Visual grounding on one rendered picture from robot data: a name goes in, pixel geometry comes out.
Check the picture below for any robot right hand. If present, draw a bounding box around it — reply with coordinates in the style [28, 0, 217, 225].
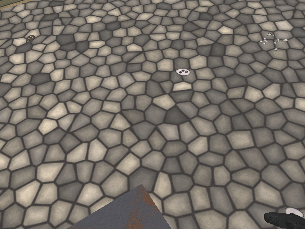
[264, 212, 305, 229]

